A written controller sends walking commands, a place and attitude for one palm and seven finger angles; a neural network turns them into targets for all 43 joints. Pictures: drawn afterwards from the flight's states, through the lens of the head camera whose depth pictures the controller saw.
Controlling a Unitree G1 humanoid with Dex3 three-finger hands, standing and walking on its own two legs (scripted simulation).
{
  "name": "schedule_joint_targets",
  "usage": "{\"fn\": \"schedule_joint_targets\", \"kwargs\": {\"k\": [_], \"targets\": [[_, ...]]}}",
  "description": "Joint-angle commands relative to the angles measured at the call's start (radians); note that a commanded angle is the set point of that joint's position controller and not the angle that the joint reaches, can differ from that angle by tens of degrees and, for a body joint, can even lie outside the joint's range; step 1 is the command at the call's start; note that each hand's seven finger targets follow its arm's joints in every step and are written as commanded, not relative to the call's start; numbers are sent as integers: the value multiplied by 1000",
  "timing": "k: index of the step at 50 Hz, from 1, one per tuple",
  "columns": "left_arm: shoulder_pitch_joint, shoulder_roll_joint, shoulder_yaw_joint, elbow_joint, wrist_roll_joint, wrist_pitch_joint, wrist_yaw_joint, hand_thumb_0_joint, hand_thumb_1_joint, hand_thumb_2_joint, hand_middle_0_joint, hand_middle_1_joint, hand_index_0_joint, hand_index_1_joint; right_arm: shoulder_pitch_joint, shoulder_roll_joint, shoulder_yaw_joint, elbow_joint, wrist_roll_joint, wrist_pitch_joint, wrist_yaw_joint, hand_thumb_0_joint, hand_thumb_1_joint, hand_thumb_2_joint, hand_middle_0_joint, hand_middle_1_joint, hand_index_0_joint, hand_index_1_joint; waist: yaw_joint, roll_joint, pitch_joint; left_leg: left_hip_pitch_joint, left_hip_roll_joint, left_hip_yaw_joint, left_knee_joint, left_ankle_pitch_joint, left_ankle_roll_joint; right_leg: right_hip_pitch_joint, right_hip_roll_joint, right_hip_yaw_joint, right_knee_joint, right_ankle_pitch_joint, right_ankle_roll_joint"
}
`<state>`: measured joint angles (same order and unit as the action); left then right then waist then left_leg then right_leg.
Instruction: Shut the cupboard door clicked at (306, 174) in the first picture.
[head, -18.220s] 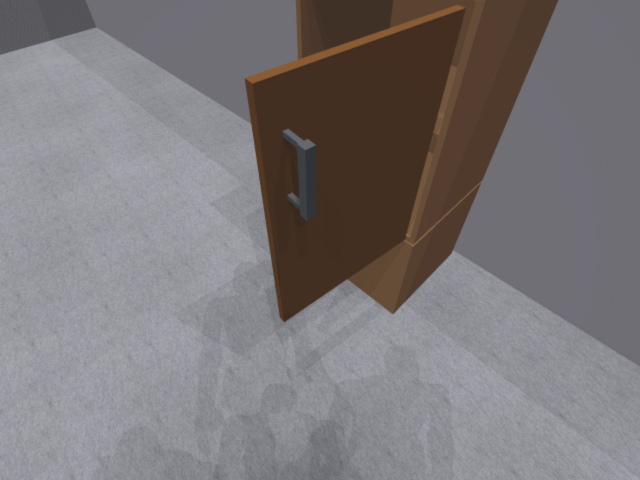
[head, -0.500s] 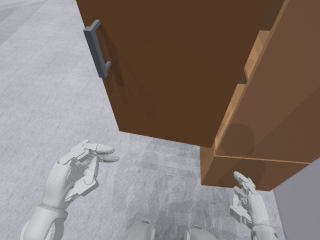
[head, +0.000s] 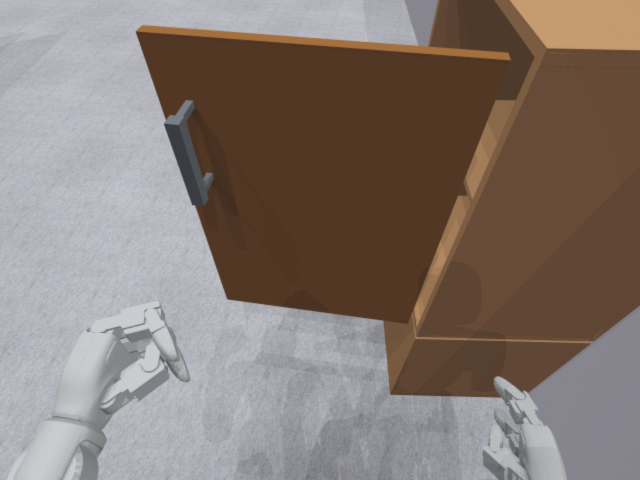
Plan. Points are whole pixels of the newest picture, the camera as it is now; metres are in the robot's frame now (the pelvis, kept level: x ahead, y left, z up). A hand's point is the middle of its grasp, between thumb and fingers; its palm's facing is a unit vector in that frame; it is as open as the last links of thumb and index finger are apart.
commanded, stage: raise the hand and make a fist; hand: left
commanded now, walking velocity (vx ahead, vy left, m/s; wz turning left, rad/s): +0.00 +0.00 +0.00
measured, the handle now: (193, 155) +0.50 +0.21 +0.13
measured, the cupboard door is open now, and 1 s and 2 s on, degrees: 83 83 83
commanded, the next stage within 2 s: bring the fist close to the handle in 0.74 s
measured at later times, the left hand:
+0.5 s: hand (128, 323) +0.24 +0.21 +0.13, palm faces -0.05 -1.00 -0.05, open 3.1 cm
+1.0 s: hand (135, 328) +0.23 +0.20 +0.13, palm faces +0.01 -1.00 -0.09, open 3.1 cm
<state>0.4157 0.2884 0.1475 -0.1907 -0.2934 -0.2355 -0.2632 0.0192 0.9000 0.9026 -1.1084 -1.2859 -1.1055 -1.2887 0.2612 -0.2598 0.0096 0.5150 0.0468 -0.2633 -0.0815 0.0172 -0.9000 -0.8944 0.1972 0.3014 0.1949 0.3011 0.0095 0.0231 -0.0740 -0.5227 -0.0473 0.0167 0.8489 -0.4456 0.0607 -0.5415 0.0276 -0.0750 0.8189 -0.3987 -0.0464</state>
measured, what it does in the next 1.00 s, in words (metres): stands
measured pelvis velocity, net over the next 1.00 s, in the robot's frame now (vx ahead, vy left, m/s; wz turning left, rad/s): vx -0.01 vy -0.01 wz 0.02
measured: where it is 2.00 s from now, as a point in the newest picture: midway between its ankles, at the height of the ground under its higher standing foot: outside the picture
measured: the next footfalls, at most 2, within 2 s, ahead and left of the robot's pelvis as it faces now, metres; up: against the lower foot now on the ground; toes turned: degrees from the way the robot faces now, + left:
none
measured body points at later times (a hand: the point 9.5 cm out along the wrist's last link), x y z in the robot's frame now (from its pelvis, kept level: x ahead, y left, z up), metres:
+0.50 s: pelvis +0.01 +0.01 +0.02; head +0.01 +0.00 +0.47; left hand +0.24 +0.26 +0.14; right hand +0.19 -0.21 -0.05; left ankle -0.01 +0.08 -0.70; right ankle +0.01 -0.09 -0.70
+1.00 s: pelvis -0.01 -0.01 +0.02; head -0.01 -0.02 +0.47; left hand +0.23 +0.25 +0.14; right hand +0.18 -0.23 -0.05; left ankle -0.01 +0.08 -0.70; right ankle +0.01 -0.09 -0.70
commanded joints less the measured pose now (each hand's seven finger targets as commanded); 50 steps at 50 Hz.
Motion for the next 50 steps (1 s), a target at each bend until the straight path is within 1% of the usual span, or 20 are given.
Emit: {"fn": "schedule_joint_targets", "kwargs": {"k": [1,4,6,9,12,14,17,20,22,24,26,28,29,32,37,41,43,44,46,50], "targets": [[-68,80,110,-234,-41,-60,37,0,900,900,-1282,-1480,-1282,-1480,-50,-94,-20,-143,4,-43,10,0,-900,-900,200,300,200,300,18,47,-137,123,53,-86,-173,379,-58,149,-12,10,-111,299,16],[-81,43,17,-148,-14,36,-20,0,900,900,-1300,-1500,-1300,-1500,-43,-114,-16,-141,13,-38,13,0,-900,-900,200,300,200,300,-9,13,-54,122,59,-96,-193,359,-50,132,-13,13,-150,290,21],[-134,70,6,-159,-2,94,-50,0,900,900,-1300,-1500,-1300,-1500,-45,-121,-15,-148,20,-34,7,0,-900,-900,200,300,200,300,-13,-3,-42,126,61,-102,-215,308,-44,142,-16,17,-174,261,23],[-212,169,108,-214,-9,130,-48,0,900,900,-1300,-1500,-1300,-1500,-64,-120,-5,-154,12,-33,-7,0,-900,-900,200,300,200,300,10,-3,-86,160,55,-101,-233,320,-40,196,-18,24,-196,274,18],[-284,198,184,-308,-27,97,-17,0,900,900,-1300,-1500,-1300,-1500,-85,-97,5,-154,4,-36,-10,0,-900,-900,200,300,200,300,33,41,-192,239,56,-105,-253,404,-60,245,-16,10,-186,312,13],[-306,215,216,-306,-45,74,2,0,900,900,-1300,-1500,-1300,-1500,-89,-91,15,-138,-1,-38,-10,0,-900,-900,200,300,200,300,40,51,-176,249,56,-106,-264,423,-70,260,-11,6,-195,322,8],[-304,133,153,-229,-54,79,-14,0,900,900,-1300,-1500,-1300,-1500,-89,-92,16,-106,8,-44,-6,0,-900,-900,200,300,200,300,20,67,-120,263,61,-105,-277,437,-77,237,-10,-4,-214,333,12],[-233,68,75,-123,-43,144,-62,0,900,900,-1300,-1500,-1300,-1500,-82,-106,5,-100,19,-47,0,0,-900,-900,200,300,200,300,13,21,-72,243,60,-103,-287,409,-73,231,-16,1,-237,329,16],[-206,70,60,-98,-32,194,-84,0,900,900,-1300,-1500,-1300,-1500,-88,-115,1,-106,22,-42,0,0,-900,-900,200,300,200,300,16,-4,-48,219,58,-103,-297,373,-66,231,-19,5,-248,314,18],[-204,122,107,-125,-28,215,-84,0,900,900,-1300,-1500,-1300,-1500,-101,-118,-4,-118,20,-38,-2,0,-900,-900,200,300,200,300,27,-39,-63,213,53,-96,-298,358,-56,259,-22,18,-259,309,17],[-257,181,166,-238,-22,193,-62,0,900,900,-1300,-1500,-1300,-1500,-111,-110,-4,-136,12,-38,-2,0,-900,-900,200,300,200,300,43,0,-158,254,50,-93,-300,413,-58,297,-24,16,-244,341,16],[-291,196,199,-301,-28,142,-27,0,900,900,-1300,-1500,-1300,-1500,-112,-97,0,-136,3,-41,-3,0,-900,-900,200,300,200,300,48,10,-191,280,51,-93,-303,437,-65,302,-19,10,-237,340,16],[-298,231,237,-314,-36,115,-7,0,900,900,-1300,-1500,-1300,-1500,-108,-98,2,-130,-4,-42,-3,0,-900,-900,200,300,200,300,54,3,-180,270,49,-90,-299,437,-65,311,-15,19,-240,343,13],[-294,151,183,-277,-38,51,15,0,900,900,-1300,-1500,-1300,-1500,-96,-89,5,-101,0,-50,2,0,-900,-900,200,300,200,300,34,73,-125,280,53,-90,-308,412,-77,262,-10,5,-242,307,11],[-233,77,68,-129,-11,120,-29,0,900,900,-1300,-1500,-1300,-1500,-89,-109,-5,-89,17,-52,3,0,-900,-900,200,300,200,300,9,41,-13,222,54,-93,-324,256,-56,215,-19,19,-282,206,16],[-248,140,105,-170,-4,170,-50,0,900,900,-1300,-1500,-1300,-1500,-108,-114,-8,-113,19,-49,-5,0,-900,-900,200,300,200,300,18,-13,-56,214,47,-84,-319,240,-33,250,-27,39,-299,186,22],[-306,191,168,-206,-14,145,-33,0,900,900,-1300,-1500,-1300,-1500,-117,-112,-5,-111,11,-50,-12,0,-900,-900,200,300,200,300,23,-43,-96,220,44,-81,-315,246,-28,268,-29,43,-300,176,27],[-386,240,208,-205,-23,125,-19,0,900,900,-1300,-1500,-1300,-1500,-115,-117,-1,-95,5,-44,-19,0,-900,-900,200,300,200,300,17,-54,-78,209,44,-82,-308,243,-28,271,-28,54,-305,160,26],[-472,252,247,-172,-36,82,0,0,900,900,-1300,-1500,-1300,-1500,-123,-104,4,-79,5,-43,-26,0,-900,-900,200,300,200,300,13,-31,-85,213,45,-81,-311,223,-28,265,-30,54,-305,120,28],[-575,198,181,-40,-39,43,-17,0,900,900,-1300,-1500,-1300,-1500,-121,-104,9,-40,15,-51,-27,0,-900,-900,200,300,200,300,-8,73,-64,232,41,-76,-307,204,-31,232,-33,60,-308,120,21]]}}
